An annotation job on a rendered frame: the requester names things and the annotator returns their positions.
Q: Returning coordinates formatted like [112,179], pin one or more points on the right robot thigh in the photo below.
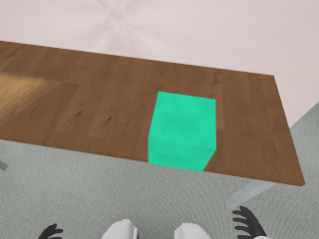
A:
[190,231]

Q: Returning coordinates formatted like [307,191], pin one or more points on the robot thigh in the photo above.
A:
[121,230]
[190,231]

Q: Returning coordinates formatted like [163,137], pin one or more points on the left robot thigh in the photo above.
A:
[121,230]

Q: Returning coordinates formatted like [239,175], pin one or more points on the carton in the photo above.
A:
[183,132]

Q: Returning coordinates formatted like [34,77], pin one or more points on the robot right hand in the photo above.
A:
[254,228]

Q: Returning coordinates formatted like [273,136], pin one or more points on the robot left hand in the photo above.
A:
[49,231]

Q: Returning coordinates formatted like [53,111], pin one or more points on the table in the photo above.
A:
[104,104]

